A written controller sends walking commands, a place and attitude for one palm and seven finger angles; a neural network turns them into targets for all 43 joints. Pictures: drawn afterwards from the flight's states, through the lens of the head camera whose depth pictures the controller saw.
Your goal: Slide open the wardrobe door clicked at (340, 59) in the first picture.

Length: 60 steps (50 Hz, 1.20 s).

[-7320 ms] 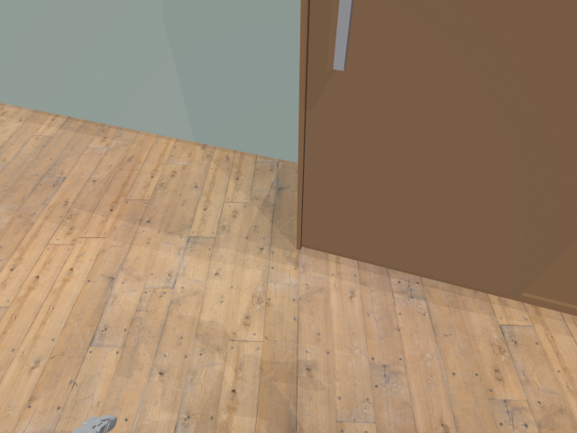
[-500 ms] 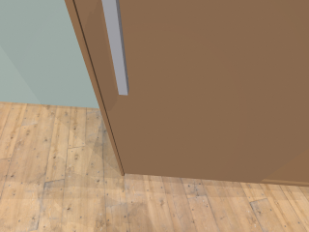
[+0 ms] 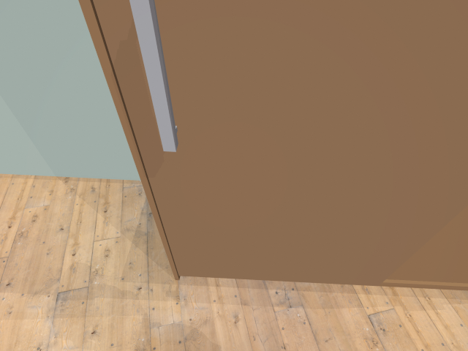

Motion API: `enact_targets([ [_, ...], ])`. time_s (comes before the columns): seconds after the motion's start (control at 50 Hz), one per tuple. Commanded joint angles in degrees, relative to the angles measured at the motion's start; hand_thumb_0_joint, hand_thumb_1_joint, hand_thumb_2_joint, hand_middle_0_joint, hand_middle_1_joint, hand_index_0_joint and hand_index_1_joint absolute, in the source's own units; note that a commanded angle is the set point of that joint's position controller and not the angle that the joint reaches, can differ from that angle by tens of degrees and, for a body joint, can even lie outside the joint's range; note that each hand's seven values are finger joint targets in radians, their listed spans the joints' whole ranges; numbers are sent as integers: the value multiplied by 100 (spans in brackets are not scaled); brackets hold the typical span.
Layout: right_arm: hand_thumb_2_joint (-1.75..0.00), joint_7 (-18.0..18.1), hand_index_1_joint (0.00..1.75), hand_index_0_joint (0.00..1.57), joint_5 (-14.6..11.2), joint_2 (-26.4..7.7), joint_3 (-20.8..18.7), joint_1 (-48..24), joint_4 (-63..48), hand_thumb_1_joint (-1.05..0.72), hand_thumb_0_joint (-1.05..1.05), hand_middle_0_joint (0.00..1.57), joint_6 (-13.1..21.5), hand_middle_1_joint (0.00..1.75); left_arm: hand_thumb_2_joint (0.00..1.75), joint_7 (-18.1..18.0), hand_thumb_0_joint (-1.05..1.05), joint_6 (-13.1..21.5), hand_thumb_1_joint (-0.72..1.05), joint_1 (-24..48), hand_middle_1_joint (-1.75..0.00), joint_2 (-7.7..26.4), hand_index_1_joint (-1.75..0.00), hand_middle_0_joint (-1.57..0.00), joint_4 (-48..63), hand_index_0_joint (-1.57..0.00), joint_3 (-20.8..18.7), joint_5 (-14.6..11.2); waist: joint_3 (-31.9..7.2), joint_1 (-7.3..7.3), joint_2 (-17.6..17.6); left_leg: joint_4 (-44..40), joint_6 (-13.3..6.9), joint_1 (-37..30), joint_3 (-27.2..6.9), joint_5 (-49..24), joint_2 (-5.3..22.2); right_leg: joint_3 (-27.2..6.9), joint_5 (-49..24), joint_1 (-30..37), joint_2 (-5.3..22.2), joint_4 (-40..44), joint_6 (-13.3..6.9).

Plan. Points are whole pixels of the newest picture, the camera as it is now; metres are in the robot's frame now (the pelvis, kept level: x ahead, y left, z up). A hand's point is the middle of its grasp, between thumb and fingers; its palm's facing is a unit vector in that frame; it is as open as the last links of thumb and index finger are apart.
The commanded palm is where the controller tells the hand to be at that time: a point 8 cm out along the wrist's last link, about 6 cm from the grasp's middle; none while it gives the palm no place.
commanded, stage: come to a stop and stand still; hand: left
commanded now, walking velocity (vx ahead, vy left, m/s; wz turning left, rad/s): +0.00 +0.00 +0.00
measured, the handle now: (161, 77) +0.50 +0.15 +0.22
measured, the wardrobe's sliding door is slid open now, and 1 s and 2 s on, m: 0.00 0.00 0.00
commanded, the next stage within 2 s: look again from close up in 0.66 s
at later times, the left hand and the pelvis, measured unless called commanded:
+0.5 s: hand out of the picture +0.03 +0.20 -0.17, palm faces +0.01 -0.97 -0.23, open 7.4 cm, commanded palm none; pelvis +0.01 +0.02 +0.00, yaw +0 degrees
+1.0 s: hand out of the picture +0.03 +0.20 -0.17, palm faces +0.00 -0.98 -0.21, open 7.4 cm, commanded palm none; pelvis +0.02 +0.02 +0.00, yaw +0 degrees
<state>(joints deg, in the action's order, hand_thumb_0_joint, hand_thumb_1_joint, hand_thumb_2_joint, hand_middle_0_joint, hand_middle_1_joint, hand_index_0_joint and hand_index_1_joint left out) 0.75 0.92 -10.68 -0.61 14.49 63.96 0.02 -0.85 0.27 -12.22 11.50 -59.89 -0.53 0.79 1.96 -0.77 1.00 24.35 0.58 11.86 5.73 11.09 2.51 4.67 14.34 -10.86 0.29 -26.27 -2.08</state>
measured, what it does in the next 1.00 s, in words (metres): stands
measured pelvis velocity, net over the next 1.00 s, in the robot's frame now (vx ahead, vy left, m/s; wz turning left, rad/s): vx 0.02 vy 0.02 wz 0.00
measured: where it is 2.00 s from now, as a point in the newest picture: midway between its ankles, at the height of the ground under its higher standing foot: outside the picture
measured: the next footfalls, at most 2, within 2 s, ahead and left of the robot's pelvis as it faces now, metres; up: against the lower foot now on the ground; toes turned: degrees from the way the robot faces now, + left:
none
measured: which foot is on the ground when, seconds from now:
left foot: down 0.00-1.00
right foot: down 0.00-1.00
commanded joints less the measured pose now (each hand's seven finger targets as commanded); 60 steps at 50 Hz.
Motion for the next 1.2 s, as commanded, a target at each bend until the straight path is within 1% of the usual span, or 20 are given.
enact_targets([
  [0.0,-90,30,30,20,15,-747,-88,39,-211,-90,0,20,164,30,90,-42,0,156,90,-172,-30,890,-30,-20,135,-20,-181,-1,5,114,-104,-459,-124,-106,-548,-58,418,-821,64,-211,731,914,-79],
  [0.1,-90,44,30,20,5,-757,-68,63,-139,-90,0,20,162,30,90,-38,0,165,90,-251,-30,866,-30,-20,2,-20,-154,-9,-4,102,-132,-496,-118,-166,-551,-99,453,-801,-46,-162,713,943,-80],
  [0.12,-90,14,30,20,-49,-662,-69,-271,-461,-90,0,20,171,30,90,-302,0,191,90,-847,-30,506,-30,-20,-226,-20,-17,18,253,212,-550,656,45,196,-242,-46,453,-1074,-1756,-274,1064,800,115],
  [0.14,-90,-38,30,20,-36,-281,11,140,-574,-90,0,20,38,30,90,-223,0,236,90,-479,-30,944,-30,-20,65,-20,-24,-5,-125,-126,-361,746,39,142,-338,779,215,-1368,-154,-444,1325,1041,-207],
  [0.16,-90,-69,30,20,35,-267,18,312,-609,-90,0,20,4,30,90,-186,0,310,90,-283,-30,939,-30,-20,180,-20,-59,21,-298,-169,-334,746,42,-20,-328,623,186,-1328,-111,-495,1361,1006,-377],
  [0.18,-90,-60,30,20,22,-360,-7,478,-630,-90,0,20,26,30,90,-163,0,291,90,-193,-30,918,-30,-20,208,-20,-49,13,-251,-234,-124,615,-3,-141,-377,533,168,-1068,344,-703,1171,903,-373],
  [0.24,-90,-33,30,20,23,-487,6,556,-696,-90,0,20,105,30,90,-137,0,217,90,-288,-30,645,-30,-20,194,-20,-1,-6,39,-127,-50,137,-133,72,-603,6,326,-720,407,-676,719,522,-172],
  [0.26,-90,-18,30,20,30,-455,24,517,-717,-90,0,20,137,30,90,-126,0,208,90,-327,-30,609,-30,-20,176,-20,10,2,140,-51,-249,-33,-175,196,-671,-168,386,-633,185,-537,642,404,-131],
  [0.3,-90,8,30,20,20,-548,40,391,-760,-90,0,20,152,30,90,-116,0,166,90,-466,-30,535,-30,-20,114,-20,29,-18,190,42,-189,-214,-242,338,-787,-74,430,-591,170,-378,546,293,-51],
  [0.34,-90,17,30,20,10,-560,33,359,-767,-90,0,20,152,30,90,-115,0,149,90,-523,-30,503,-30,-20,101,-20,38,-16,229,59,36,-276,-249,351,-763,56,388,-617,195,-355,556,334,-27],
  [0.38,-90,26,30,20,10,-520,42,401,-693,-90,0,20,175,30,90,-116,0,148,90,-532,-30,485,-30,-20,96,-20,37,-11,178,68,-35,-323,-254,269,-750,-136,385,-581,-31,-272,575,281,-10],
  [0.44,-90,32,30,20,8,-529,42,368,-617,-90,0,20,180,30,90,-122,0,136,90,-530,-30,477,-30,-20,83,-20,27,-15,139,85,90,-345,-261,159,-723,-189,381,-576,-90,-256,596,300,16],
  [0.48,-90,38,30,20,8,-516,47,384,-567,-90,0,20,206,30,90,-126,0,149,90,-529,-30,496,-30,-20,71,-20,12,-7,5,90,11,-337,-262,65,-699,-494,378,-552,-400,-110,616,247,21],
  [0.62,-90,61,30,20,-1,-513,45,292,-433,-90,0,20,207,30,90,-118,0,116,90,-499,-30,510,-30,-20,-9,-20,-11,-9,51,112,-185,-388,-258,-7,-663,-567,390,-528,-496,-43,646,331,42],
  [0.68,-90,69,30,20,-6,-521,36,270,-382,-90,0,20,209,30,90,-117,0,122,90,-495,-30,503,-30,-20,-49,-20,-10,-2,-4,112,-80,-372,-261,-73,-648,-656,402,-535,-652,9,654,349,42],
  [0.84,-90,70,30,20,-9,-543,26,163,-265,-90,0,20,193,30,90,-106,0,109,90,-450,-30,520,-30,-20,-143,-20,-6,0,109,104,-143,-473,-245,-144,-648,-541,410,-563,-560,-59,659,473,52],
  [0.94,-90,72,30,20,-13,-571,4,111,-240,-90,0,20,194,30,90,-101,0,122,90,-454,-30,552,-30,-20,-185,-20,-14,1,19,104,-144,-472,-241,-247,-627,-570,419,-591,-639,-26,679,532,44],
  [0.96,-90,77,30,20,-15,-537,1,133,-220,-90,0,20,196,30,90,-105,0,134,90,-449,-30,565,-30,-20,-187,-20,-21,19,-2,102,-17,-453,-255,-257,-626,-679,432,-583,-812,54,672,520,39],
  [1.12,-90,82,30,20,-10,-639,-1,34,-186,-90,0,20,210,30,90,-95,0,134,90,-421,-30,613,-30,-20,-217,-20,-41,4,-61,122,-144,-488,-240,-330,-614,-780,445,-577,-870,86,703,544,40],
  [1.18,-90,84,30,20,-15,-640,-3,29,-160,-90,0,20,213,30,90,-97,0,141,90,-389,-30,647,-30,-20,-212,-20,-49,14,-57,124,-78,-477,-243,-300,-633,-859,440,-555,-983,161,717,543,40],
])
